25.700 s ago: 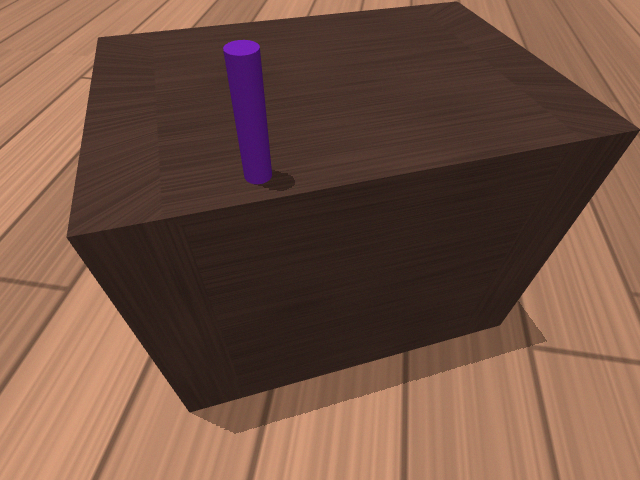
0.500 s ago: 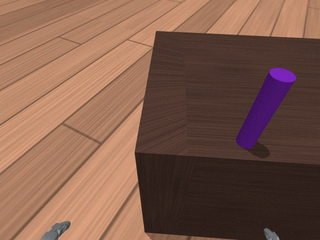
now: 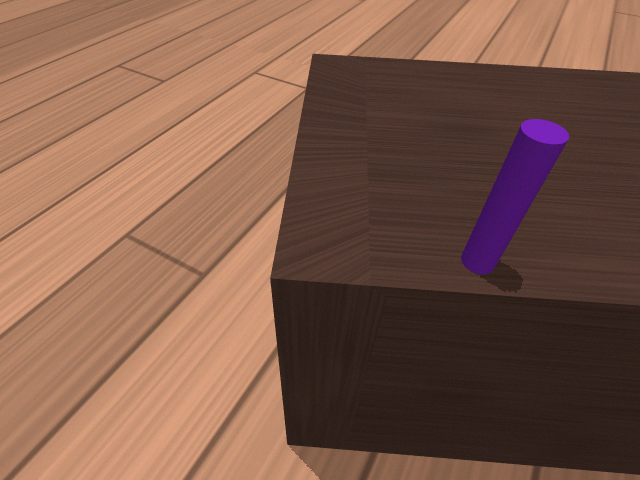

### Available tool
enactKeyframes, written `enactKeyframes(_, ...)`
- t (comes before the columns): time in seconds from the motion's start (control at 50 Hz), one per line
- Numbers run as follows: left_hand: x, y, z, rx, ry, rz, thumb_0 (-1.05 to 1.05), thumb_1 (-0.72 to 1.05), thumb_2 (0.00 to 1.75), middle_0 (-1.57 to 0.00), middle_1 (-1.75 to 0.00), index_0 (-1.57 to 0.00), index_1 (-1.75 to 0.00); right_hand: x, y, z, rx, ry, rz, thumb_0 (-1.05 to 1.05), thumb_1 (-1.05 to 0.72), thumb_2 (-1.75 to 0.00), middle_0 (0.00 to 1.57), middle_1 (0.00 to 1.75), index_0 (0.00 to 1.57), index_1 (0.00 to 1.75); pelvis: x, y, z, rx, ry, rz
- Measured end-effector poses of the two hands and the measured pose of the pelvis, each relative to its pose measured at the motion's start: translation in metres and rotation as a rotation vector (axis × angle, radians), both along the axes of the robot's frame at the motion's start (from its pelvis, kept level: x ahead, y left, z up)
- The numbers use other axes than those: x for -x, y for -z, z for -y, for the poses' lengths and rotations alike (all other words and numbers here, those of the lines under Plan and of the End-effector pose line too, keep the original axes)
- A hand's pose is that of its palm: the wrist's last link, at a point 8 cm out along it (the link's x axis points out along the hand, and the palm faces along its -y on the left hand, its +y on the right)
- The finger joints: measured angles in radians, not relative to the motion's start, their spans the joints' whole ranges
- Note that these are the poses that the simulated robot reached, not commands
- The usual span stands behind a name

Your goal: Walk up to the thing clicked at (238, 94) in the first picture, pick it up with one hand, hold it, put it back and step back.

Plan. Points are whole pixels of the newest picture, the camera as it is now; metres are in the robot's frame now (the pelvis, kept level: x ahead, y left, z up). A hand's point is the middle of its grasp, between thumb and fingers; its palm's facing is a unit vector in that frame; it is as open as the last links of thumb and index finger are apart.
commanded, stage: home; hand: right
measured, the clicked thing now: (505, 206) +0.42 -0.22 +0.13
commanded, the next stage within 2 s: stand in 1.02 s
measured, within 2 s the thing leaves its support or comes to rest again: neither
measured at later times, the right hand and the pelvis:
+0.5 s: hand out of the picture +0.09 -0.25 -0.15, palm faces -0.05 +0.93 -0.36, open 17.5 cm; pelvis +0.02 +0.01 +0.00, yaw -1 degrees
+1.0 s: hand out of the picture +0.11 -0.24 -0.15, palm faces -0.04 +0.93 -0.35, open 17.4 cm; pelvis +0.03 +0.01 +0.01, yaw -1 degrees
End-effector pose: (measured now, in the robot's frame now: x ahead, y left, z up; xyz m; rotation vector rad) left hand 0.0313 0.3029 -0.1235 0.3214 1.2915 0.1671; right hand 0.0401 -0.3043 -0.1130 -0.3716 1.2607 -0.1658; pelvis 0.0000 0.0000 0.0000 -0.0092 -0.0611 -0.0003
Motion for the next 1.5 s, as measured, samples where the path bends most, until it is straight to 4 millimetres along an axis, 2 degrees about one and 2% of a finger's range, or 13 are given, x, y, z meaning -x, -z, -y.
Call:
enactKeyframes(0.14,-0.001,-0.001,-0.003,-0.005,-0.013,-0.008,0.01,0.9,0.9,-0.2,-0.3,-0.21,-0.3,-0.007,0.001,-0.003,-0.003,0.01,0.006,-0.01,0.53,-0.05,0.06,0.05,0.06,0.06,-0.004,-0.001,-0.002,0.001,0.002,-0.004)
enactKeyframes(0.42,-0.043,-0.005,-0.006,-0.007,0.003,0.053,0.01,0.9,0.9,-0.2,-0.3,-0.2,-0.3,-0.043,-0.003,-0.012,-0.007,0.007,0.057,-0.01,0.54,-0.04,0.06,0.05,0.06,0.05,-0.017,-0.003,-0.008,-0.001,0.007,-0.009)
enactKeyframes(0.62,-0.063,-0.005,-0.009,-0.002,0.011,0.062,0.01,0.9,0.9,-0.2,-0.3,-0.2,-0.3,-0.054,-0.005,-0.016,-0.002,0.017,0.056,-0.01,0.54,-0.04,0.06,0.05,0.06,0.05,-0.026,-0.004,-0.013,-0.002,0.01,-0.012)
enactKeyframes(0.8,-0.067,-0.006,-0.012,-0.006,0.006,0.05,0.01,0.9,0.9,-0.2,-0.3,-0.2,-0.3,-0.058,-0.004,-0.019,-0.004,0.025,0.046,-0.01,0.54,-0.04,0.06,0.05,0.06,0.05,-0.031,-0.005,-0.016,-0.005,0.011,-0.013)
enactKeyframes(1.18,-0.062,-0.009,-0.01,-0.019,-0.008,0.032,0.01,0.9,0.9,-0.2,-0.3,-0.2,-0.3,-0.062,-0.001,-0.016,-0.016,0.038,0.044,-0.01,0.52,-0.06,0.07,0.06,0.07,0.06,-0.035,-0.006,-0.012,-0.007,0.01,-0.014)
enactKeyframes(1.24,-0.063,-0.009,-0.008,-0.017,-0.006,0.037,0.01,0.9,0.9,-0.2,-0.3,-0.2,-0.3,-0.061,-0.002,-0.014,-0.014,0.041,0.046,-0.01,0.46,-0.12,0.11,0.11,0.11,0.12,-0.035,-0.006,-0.011,-0.007,0.011,-0.013)
enactKeyframes(1.32,-0.066,-0.009,-0.006,-0.015,-0.003,0.049,0.01,0.9,0.9,-0.2,-0.3,-0.21,-0.3,-0.06,-0.002,-0.012,-0.011,0.043,0.049,-0.01,0.28,-0.3,0.15,0.19,0.15,0.2,-0.034,-0.006,-0.01,-0.006,0.01,-0.01)
enactKeyframes(1.42,-0.069,-0.01,-0.004,-0.011,-0.002,0.066,0.01,0.9,0.9,-0.2,-0.3,-0.21,-0.3,-0.057,-0.003,-0.012,-0.01,0.043,0.049,-0.01,-0.03,-0.58,0.18,0.26,0.18,0.26,-0.032,-0.006,-0.009,-0.006,0.008,-0.007)
enactKeyframes(1.5,-0.068,-0.01,-0.004,-0.011,-0.001,0.07,0.01,0.9,0.9,-0.2,-0.3,-0.21,-0.3,-0.053,-0.002,-0.012,-0.013,0.045,0.046,-0.01,-0.32,-0.74,0.2,0.28,0.2,0.28,-0.03,-0.006,-0.009,-0.006,0.008,-0.006)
